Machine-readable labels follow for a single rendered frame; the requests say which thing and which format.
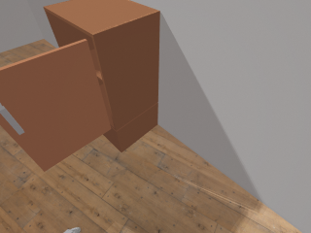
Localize handle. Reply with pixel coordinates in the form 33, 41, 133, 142
0, 103, 24, 135

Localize cupboard door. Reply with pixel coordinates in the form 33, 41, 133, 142
0, 39, 112, 172

